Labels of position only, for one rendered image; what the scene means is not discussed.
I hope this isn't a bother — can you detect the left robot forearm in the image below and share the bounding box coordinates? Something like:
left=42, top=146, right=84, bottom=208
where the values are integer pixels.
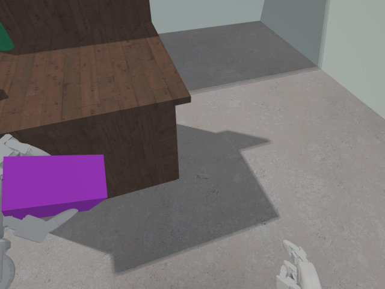
left=0, top=238, right=15, bottom=289

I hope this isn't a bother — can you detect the table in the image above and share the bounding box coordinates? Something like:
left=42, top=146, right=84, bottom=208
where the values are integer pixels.
left=0, top=0, right=191, bottom=199

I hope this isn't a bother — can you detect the sponge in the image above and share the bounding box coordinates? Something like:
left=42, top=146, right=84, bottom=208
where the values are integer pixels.
left=1, top=155, right=108, bottom=220

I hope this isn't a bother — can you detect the right robot hand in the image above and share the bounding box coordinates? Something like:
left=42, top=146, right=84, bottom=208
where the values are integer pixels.
left=277, top=240, right=323, bottom=289

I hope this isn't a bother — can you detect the left robot hand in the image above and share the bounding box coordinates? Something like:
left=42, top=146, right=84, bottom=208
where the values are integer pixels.
left=0, top=134, right=78, bottom=243

